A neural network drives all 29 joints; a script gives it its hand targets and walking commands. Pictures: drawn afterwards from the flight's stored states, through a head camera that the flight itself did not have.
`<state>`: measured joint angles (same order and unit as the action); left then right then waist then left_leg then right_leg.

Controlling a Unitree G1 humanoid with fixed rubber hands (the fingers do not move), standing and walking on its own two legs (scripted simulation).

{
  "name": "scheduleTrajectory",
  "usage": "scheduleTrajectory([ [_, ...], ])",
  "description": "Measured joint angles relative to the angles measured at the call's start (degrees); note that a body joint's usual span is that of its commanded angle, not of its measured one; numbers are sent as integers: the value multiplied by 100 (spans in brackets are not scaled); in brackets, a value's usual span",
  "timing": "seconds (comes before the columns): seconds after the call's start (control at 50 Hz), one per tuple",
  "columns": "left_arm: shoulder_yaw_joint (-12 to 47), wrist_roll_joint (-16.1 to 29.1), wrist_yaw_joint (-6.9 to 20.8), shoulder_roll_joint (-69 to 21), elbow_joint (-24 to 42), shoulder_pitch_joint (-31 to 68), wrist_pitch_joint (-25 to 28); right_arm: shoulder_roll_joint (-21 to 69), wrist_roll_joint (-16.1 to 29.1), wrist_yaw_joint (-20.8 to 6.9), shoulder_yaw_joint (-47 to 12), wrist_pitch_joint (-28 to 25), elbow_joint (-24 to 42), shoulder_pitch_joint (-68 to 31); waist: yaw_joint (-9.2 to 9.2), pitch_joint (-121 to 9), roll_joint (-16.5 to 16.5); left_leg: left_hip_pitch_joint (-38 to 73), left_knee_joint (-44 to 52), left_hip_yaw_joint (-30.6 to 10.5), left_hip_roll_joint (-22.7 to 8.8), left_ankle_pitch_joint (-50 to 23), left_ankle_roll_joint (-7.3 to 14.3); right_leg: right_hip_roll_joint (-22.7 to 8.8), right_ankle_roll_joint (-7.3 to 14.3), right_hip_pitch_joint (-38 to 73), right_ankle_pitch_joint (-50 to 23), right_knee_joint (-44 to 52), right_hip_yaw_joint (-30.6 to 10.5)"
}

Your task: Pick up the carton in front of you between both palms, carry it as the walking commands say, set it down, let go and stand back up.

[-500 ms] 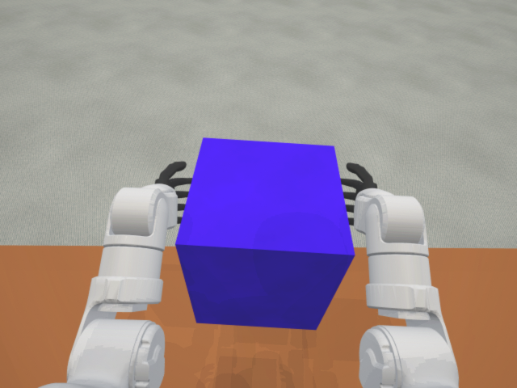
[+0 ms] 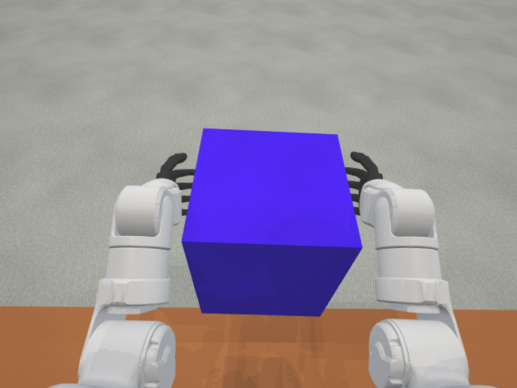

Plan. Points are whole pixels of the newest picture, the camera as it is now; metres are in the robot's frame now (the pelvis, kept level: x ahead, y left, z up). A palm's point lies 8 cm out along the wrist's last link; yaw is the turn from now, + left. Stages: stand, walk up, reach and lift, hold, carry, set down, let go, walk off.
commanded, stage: carry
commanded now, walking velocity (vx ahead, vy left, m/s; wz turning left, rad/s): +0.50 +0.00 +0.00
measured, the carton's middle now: (265, 228) +0.36 -0.01 +0.05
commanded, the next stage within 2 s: none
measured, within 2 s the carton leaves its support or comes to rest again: neither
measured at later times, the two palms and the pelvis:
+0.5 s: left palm (179, 102) +0.67 +0.17 +0.11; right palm (314, 100) +0.67 -0.12 +0.11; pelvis +0.31 +0.02 -0.04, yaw -2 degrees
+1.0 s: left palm (209, 59) +0.98 +0.14 +0.07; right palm (309, 60) +0.97 -0.16 +0.07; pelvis +0.62 +0.01 -0.06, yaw +0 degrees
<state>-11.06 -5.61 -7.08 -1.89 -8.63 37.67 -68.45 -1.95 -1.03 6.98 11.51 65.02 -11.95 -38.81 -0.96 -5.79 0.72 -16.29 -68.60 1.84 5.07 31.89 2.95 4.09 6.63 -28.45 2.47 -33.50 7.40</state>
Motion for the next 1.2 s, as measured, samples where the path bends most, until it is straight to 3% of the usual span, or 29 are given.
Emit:
scheduleTrajectory([
  [0.06, 64, 114, 3, 84, -154, -176, -72, 110, -110, 2, -27, 95, -123, 135, 209, 127, -106, -1016, -759, -142, -193, -369, 4, 18, 239, 169, 327, -229, -27],
  [0.16, 124, 304, -3, 157, -15, -352, 15, 273, -305, 2, -29, 153, 217, 321, 339, 387, -112, -2125, 314, -264, -702, -1147, -121, 10, 201, 696, 662, 17, -70],
  [0.24, 111, 317, -7, 106, 122, -369, 169, 325, -348, 2, 9, 75, 546, 454, 395, 454, -104, -2575, 1145, -243, -855, -1983, -176, -11, 131, 1129, 923, 239, -184],
  [0.38, 158, 351, -19, 70, 457, -262, 207, 303, -333, 7, 53, 143, 1137, 502, 480, 306, 35, -2198, 3239, 111, -614, -3622, -21, 63, -26, 2029, 1681, 390, -380],
  [0.46, 154, 395, -18, 166, 315, -108, 101, 313, -370, 7, 99, 238, 979, 323, 498, 63, 97, -1278, 4506, 436, -355, -4433, 165, 164, -136, 2363, 2508, -528, -423],
  [0.48, 154, 426, -16, 229, 235, -56, 71, 330, -396, 7, 104, 244, 865, 251, 467, -7, 79, -1057, 4497, 471, -335, -4278, 280, 160, -190, 2252, 2655, -1172, -395],
  [0.52, 130, 493, -8, 366, -2, 74, 59, 364, -459, 6, 99, 184, 555, 89, 303, 26, -161, -1204, 3743, 544, -163, -3258, 483, 52, -382, 1591, 2986, -2872, -591],
  [0.58, 161, 468, -10, 346, -201, 11, -56, 311, -415, 4, 63, 270, 281, 125, 60, 128, -67, -1098, 3380, 508, -139, -2760, 515, -50, -381, 535, 2679, -4171, -674],
  [0.7, 130, 222, -11, 140, 72, -92, -152, 219, -168, 30, 60, 240, 440, 299, -129, 396, -36, -459, 3736, 483, -102, -2386, 561, -641, -568, -914, 1766, -3158, -737],
  [0.78, 55, 165, -10, 76, 385, -189, -85, 275, -135, 42, 87, 110, 592, 301, -188, 451, -41, 3, 3947, 405, -91, -2105, 516, -788, -595, -1452, 1082, -2630, -696],
  [0.86, 13, 161, -11, 57, 676, -261, -67, 317, -129, 47, 80, 63, 759, 275, -215, 386, -59, 528, 4104, 297, -73, -1727, 450, -726, -524, -1566, 409, -1924, -540],
  [0.94, -66, 156, -11, 59, 657, -275, -84, 343, -152, 45, 63, 32, 615, 212, -279, 187, -110, 1086, 4084, 188, -25, -1180, 370, -483, -390, -1127, -416, -440, -217],
  [1.0, -54, 107, -11, 24, 367, -250, -65, 268, -147, 21, 45, 28, 356, 227, -258, 47, -133, 1368, 3423, 155, 4, -700, 247, -242, -212, -328, -938, 650, 115],
  [1.04, -14, 13, -12, -44, 83, -161, 25, 128, -110, -25, 51, -7, 131, 181, -118, 15, 3, 837, 1794, 122, -92, -391, -11, -137, 83, -102, 190, 440, 171],
  [1.1, 65, -4, -8, -40, -204, -197, 92, 78, -102, -50, 31, -45, -108, 236, 121, 168, 22, -386, -373, -96, -157, -382, -112, -99, 94, -22, 704, 22, 173],
  [1.14, 126, 97, -8, 26, -125, -354, 68, 151, -170, -44, -15, 5, -41, 319, 208, 296, -1, -1076, -654, -145, -360, -693, -103, -82, 97, 211, 826, 123, 154],
  [1.2, 151, 257, -21, 100, 101, -475, 102, 250, -253, -18, -48, 53, 250, 392, 280, 471, -10, -1882, -253, -176, -709, -1068, -162, -83, 89, 581, 965, 376, 119],
])
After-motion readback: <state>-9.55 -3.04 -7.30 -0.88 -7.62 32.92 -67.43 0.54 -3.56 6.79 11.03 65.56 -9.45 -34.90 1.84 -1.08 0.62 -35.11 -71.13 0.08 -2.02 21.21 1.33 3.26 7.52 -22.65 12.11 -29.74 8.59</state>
